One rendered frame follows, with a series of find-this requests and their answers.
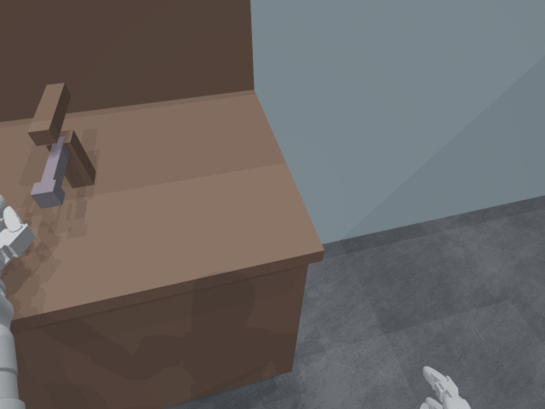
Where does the left robot hand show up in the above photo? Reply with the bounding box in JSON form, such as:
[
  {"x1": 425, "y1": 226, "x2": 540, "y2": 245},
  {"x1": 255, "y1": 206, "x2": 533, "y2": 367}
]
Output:
[{"x1": 0, "y1": 195, "x2": 36, "y2": 279}]

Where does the tap lever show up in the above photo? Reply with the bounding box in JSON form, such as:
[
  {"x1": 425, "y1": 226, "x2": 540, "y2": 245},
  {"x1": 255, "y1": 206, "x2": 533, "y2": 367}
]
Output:
[{"x1": 31, "y1": 136, "x2": 70, "y2": 209}]

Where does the right robot hand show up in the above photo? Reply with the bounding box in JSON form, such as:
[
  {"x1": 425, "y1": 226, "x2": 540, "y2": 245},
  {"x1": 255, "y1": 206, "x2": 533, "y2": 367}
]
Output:
[{"x1": 420, "y1": 366, "x2": 471, "y2": 409}]

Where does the counter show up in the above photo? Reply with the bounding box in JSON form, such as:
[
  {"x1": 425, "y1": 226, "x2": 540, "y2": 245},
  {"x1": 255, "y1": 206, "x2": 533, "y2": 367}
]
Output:
[{"x1": 0, "y1": 0, "x2": 324, "y2": 409}]

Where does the robot left forearm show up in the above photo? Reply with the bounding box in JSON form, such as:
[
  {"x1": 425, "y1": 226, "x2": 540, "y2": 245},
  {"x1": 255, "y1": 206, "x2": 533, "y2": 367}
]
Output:
[{"x1": 0, "y1": 279, "x2": 26, "y2": 409}]

